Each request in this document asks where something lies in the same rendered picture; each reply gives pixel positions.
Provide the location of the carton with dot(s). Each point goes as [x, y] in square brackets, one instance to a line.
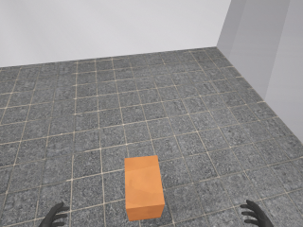
[144, 197]

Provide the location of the right robot hand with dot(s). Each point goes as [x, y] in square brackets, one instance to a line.
[261, 219]

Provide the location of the left robot hand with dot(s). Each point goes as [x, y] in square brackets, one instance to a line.
[51, 216]

